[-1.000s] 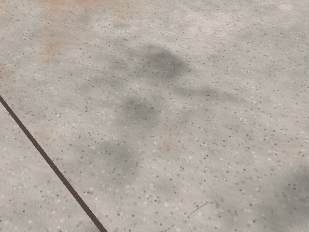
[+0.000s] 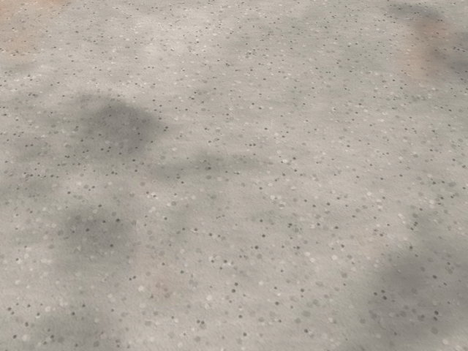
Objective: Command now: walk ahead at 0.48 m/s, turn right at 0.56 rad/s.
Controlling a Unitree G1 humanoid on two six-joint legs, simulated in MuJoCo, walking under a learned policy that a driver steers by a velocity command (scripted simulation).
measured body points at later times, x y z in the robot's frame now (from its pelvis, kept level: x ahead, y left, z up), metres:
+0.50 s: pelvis +0.30 +0.05 +0.00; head +0.34 +0.06 +0.45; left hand +0.29 +0.33 -0.13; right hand +0.51 -0.18 -0.10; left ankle +0.42 +0.14 -0.72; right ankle +0.10 -0.06 -0.68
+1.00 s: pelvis +0.60 +0.06 +0.01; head +0.63 +0.06 +0.46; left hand +0.75 +0.35 -0.07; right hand +0.70 -0.21 -0.12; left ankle +0.42 +0.14 -0.69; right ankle +0.73 -0.02 -0.72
